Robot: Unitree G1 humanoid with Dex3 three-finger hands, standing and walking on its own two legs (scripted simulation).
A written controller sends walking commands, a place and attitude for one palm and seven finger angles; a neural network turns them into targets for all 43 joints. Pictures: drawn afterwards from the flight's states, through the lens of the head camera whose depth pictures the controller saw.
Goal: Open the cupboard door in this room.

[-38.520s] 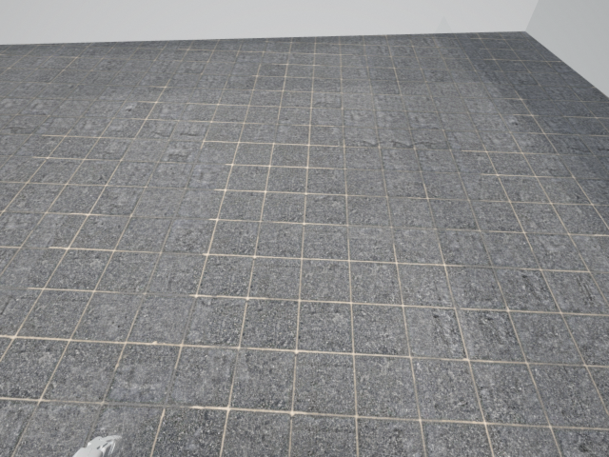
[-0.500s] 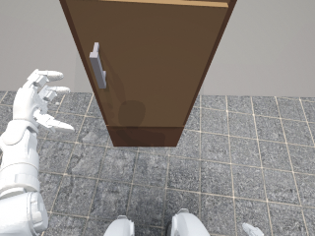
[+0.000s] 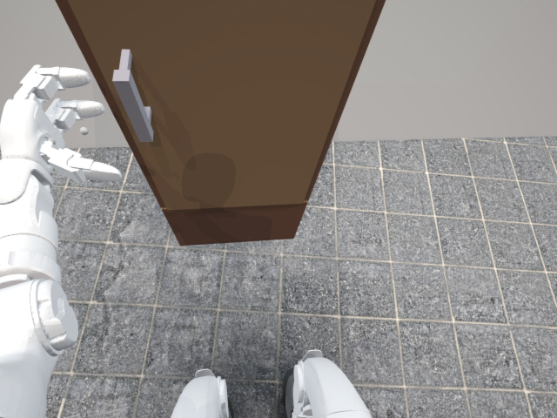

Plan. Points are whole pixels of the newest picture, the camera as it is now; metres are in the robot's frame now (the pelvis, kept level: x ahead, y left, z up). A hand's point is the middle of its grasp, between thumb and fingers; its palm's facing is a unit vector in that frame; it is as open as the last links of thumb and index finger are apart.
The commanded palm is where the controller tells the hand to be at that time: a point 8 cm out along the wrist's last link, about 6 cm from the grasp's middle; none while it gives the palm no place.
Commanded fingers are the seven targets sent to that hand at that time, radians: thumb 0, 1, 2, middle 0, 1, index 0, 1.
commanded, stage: move the hooked fingers beside the handle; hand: left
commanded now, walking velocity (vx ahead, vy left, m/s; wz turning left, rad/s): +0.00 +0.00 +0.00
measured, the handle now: (136, 99) +0.55 +0.17 +0.06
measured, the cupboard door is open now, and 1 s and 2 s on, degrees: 0 0 0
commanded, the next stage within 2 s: slide the fingers in behind the handle in 0.92 s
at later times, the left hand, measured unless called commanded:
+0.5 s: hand (89, 123) +0.51 +0.23 +0.05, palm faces +0.02 -1.00 -0.03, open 13.9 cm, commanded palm +0.49 +0.26 +0.06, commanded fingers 0.00 -0.50 0.30 -0.30 -1.20 -0.30 -1.20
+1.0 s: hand (88, 125) +0.51 +0.22 +0.06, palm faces +0.03 -1.00 -0.03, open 13.9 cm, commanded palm +0.49 +0.27 +0.06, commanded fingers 0.00 -0.50 0.30 -0.30 -1.20 -0.30 -1.20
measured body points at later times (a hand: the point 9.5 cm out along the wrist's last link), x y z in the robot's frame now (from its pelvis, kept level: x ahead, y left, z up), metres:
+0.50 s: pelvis +0.01 +0.00 +0.00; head +0.17 +0.03 +0.42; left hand +0.51 +0.28 +0.06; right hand +0.00 -0.26 -0.10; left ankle -0.01 +0.09 -0.66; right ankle +0.04 -0.12 -0.66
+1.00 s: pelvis +0.01 +0.00 +0.00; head +0.15 +0.02 +0.43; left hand +0.50 +0.28 +0.06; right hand +0.03 -0.26 -0.11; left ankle -0.01 +0.09 -0.66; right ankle +0.04 -0.12 -0.66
